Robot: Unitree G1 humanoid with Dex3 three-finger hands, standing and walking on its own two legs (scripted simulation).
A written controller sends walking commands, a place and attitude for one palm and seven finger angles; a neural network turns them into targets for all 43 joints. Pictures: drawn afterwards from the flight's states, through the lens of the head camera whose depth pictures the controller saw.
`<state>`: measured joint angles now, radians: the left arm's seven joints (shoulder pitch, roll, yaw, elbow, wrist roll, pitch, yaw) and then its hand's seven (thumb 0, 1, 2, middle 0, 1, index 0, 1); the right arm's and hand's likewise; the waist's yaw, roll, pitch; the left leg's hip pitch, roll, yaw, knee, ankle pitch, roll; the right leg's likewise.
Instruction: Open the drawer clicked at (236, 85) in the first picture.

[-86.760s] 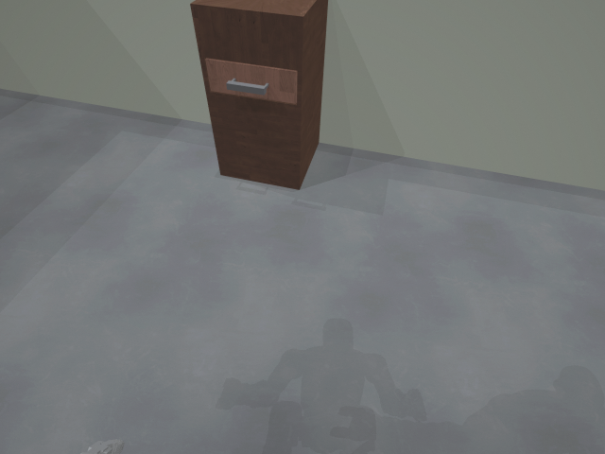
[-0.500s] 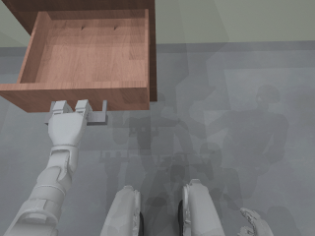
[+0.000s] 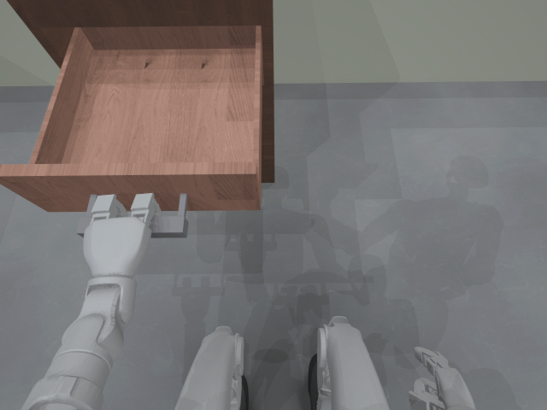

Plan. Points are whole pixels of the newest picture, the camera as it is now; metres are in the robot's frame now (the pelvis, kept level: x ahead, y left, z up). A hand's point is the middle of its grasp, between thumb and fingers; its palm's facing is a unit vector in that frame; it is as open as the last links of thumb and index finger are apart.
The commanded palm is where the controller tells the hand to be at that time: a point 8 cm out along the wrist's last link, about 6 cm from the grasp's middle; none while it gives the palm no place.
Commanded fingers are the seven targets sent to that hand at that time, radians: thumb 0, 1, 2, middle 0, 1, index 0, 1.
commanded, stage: pull the drawer open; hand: left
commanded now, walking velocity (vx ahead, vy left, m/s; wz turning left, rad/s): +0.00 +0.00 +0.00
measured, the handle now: (136, 213) +0.40 +0.24 -0.06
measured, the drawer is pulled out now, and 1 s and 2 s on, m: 0.30 0.30 0.30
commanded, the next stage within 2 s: open the thumb to release the handle in 0.58 s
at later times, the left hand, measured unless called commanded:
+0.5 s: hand (134, 250) +0.35 +0.24 -0.08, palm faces -0.04 -0.03 -1.00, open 6.0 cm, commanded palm +0.30 +0.24 -0.04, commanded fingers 0.00 0.90 0.90 -0.40 -1.35 -0.40 -1.35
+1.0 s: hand (133, 248) +0.35 +0.24 -0.08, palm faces -0.04 -0.03 -1.00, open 8.4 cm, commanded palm +0.32 +0.24 -0.04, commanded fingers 0.00 -0.29 0.39 -0.31 -1.22 -0.31 -1.22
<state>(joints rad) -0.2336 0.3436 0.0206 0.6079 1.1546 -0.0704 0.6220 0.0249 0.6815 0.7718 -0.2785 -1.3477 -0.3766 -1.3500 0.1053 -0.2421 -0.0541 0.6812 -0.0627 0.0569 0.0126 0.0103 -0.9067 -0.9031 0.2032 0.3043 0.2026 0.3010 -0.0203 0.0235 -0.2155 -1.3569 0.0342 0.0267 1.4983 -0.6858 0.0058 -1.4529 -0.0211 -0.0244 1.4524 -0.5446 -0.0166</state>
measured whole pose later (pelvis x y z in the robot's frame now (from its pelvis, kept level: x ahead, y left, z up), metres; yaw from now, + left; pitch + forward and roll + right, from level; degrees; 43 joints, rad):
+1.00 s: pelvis -0.01 -0.01 -0.01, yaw +1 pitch +31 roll +0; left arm -0.29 0.35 0.02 0.64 1.14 -0.07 0.59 0.00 0.30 0.64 -0.32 -1.29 -0.38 -1.29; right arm 0.09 -0.24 -0.05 0.70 -0.07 0.04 -0.01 0.01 -0.91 -0.90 0.20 0.30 0.20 0.30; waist -0.01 0.03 -0.20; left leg -1.38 0.03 0.01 1.52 -0.68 0.00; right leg -1.47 -0.02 -0.03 1.48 -0.54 -0.03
